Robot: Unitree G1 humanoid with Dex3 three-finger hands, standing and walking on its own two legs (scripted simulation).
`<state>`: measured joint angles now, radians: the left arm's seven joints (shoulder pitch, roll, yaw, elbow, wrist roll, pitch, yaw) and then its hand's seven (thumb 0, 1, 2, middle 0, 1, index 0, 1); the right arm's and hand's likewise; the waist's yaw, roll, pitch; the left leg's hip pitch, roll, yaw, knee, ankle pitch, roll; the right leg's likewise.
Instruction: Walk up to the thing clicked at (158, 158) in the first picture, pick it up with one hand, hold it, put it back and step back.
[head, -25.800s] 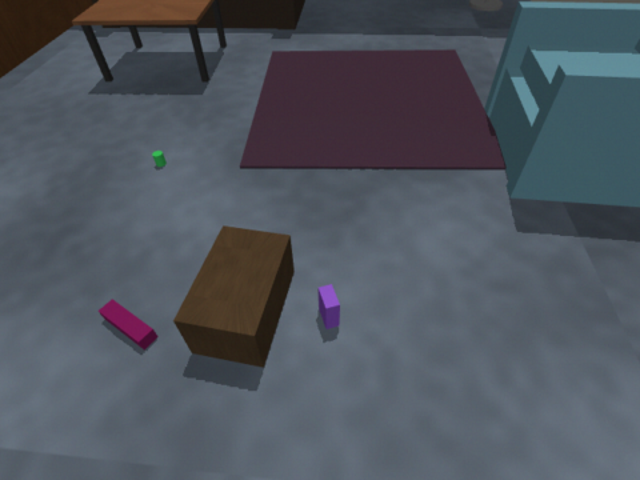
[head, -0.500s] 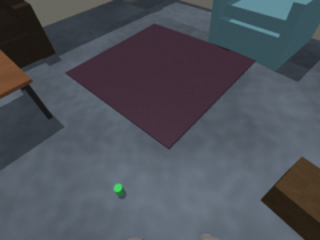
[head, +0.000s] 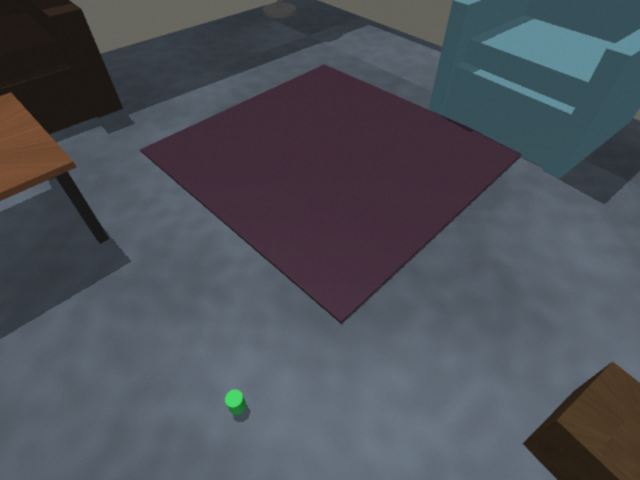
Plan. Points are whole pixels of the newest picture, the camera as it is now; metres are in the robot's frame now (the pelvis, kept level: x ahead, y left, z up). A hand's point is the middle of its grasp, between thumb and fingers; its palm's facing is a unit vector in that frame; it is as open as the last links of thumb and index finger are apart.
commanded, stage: walk up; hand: left
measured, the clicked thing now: (235, 402) +0.47 +0.30 -0.74
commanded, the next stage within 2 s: stand in 1.04 s
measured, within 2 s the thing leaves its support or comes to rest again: neither
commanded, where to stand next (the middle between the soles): +0.04 -0.01 m, yaw -2 degrees
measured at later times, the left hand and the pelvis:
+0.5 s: hand out of the picture +0.10 +0.25 -0.14, palm faces -0.02 -0.94 -0.34, open 7.4 cm; pelvis +0.02 +0.00 +0.01, yaw +0 degrees
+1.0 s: hand out of the picture +0.11 +0.25 -0.14, palm faces -0.03 -0.94 -0.34, open 7.4 cm; pelvis +0.02 +0.00 +0.01, yaw +0 degrees
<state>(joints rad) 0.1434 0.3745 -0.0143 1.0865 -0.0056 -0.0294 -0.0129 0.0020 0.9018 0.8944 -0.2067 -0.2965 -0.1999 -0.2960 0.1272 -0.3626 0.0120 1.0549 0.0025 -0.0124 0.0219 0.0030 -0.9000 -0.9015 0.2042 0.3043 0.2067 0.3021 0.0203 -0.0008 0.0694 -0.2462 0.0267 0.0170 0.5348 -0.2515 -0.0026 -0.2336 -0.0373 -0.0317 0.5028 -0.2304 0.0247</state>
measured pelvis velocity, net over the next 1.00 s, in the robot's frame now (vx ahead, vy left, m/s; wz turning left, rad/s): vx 0.02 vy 0.00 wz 0.00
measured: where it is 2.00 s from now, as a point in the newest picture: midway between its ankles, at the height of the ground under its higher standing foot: outside the picture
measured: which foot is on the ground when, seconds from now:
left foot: down 0.00-1.00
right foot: down 0.00-1.00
